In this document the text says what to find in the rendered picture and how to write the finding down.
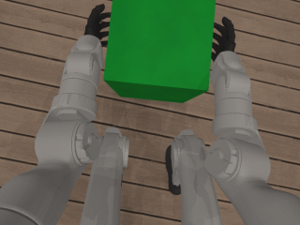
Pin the robot right hand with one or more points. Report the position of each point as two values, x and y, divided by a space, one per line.
226 40

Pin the left robot upper arm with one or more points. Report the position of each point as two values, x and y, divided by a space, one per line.
39 197

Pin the robot left hand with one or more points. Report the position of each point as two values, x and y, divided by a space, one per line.
94 24

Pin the robot right forearm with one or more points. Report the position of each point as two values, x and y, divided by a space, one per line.
232 100

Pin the robot right foot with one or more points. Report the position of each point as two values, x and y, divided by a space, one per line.
174 189

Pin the robot left shin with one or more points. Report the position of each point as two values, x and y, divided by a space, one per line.
109 130

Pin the carton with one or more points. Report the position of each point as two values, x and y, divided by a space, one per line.
160 49

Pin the robot left forearm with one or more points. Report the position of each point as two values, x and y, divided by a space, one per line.
77 94

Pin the right robot upper arm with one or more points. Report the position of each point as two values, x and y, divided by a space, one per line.
241 170

